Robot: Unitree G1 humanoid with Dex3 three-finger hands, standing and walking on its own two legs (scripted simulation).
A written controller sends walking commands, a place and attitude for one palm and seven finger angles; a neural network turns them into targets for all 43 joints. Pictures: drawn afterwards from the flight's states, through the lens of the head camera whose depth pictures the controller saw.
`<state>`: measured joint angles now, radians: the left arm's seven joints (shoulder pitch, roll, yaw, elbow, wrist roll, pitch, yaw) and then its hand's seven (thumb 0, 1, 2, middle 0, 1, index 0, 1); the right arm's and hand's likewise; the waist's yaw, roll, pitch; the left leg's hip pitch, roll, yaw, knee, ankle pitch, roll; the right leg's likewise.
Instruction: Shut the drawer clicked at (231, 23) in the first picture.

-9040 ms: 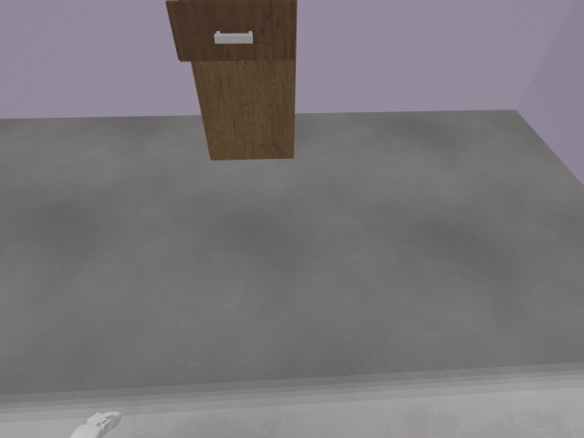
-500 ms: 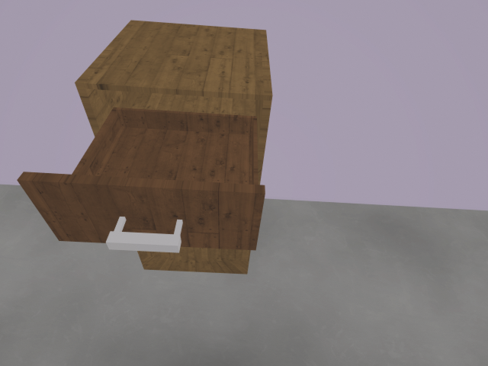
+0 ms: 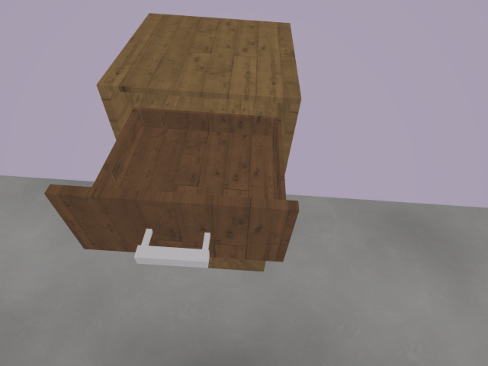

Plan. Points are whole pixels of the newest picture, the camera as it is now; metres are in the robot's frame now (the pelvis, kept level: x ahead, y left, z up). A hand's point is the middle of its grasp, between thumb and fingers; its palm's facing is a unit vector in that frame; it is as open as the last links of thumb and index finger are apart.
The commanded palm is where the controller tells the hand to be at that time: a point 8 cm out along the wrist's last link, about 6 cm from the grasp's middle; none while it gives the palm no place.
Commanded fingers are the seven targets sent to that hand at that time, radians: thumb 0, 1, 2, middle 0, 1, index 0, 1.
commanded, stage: come to a stop and stand still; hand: left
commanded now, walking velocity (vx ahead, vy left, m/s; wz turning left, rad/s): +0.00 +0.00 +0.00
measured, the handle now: (175, 246) +0.31 +0.15 +0.00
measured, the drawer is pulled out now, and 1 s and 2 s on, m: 0.30 0.30 0.30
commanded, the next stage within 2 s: look again from close up in 0.48 s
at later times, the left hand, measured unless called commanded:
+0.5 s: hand out of the picture +0.03 +0.17 -0.18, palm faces +0.00 -0.99 -0.16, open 7.4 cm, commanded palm none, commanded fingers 0.00 0.90 0.90 -0.20 -0.30 -0.20 -0.30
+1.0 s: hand out of the picture +0.00 +0.16 -0.18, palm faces +0.00 -0.99 -0.15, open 7.4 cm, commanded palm none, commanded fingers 0.00 0.90 0.90 -0.20 -0.30 -0.20 -0.30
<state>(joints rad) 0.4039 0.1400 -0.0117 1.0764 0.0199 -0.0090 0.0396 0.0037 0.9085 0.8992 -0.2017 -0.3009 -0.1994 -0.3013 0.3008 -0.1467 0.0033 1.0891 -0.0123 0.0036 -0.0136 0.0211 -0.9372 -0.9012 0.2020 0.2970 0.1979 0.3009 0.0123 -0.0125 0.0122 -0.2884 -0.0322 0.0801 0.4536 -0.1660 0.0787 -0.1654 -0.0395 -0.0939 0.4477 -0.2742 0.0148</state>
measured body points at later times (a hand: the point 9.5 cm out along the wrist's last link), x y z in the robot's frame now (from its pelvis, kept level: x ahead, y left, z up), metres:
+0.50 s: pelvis +0.03 +0.01 +0.00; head +0.03 +0.03 +0.45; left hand +0.03 +0.22 -0.16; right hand +0.02 -0.21 -0.15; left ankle +0.05 +0.07 -0.74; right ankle -0.02 -0.13 -0.74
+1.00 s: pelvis +0.03 +0.01 +0.00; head +0.04 +0.02 +0.45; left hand +0.01 +0.22 -0.16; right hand +0.01 -0.21 -0.15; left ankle +0.05 +0.07 -0.74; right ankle -0.02 -0.13 -0.74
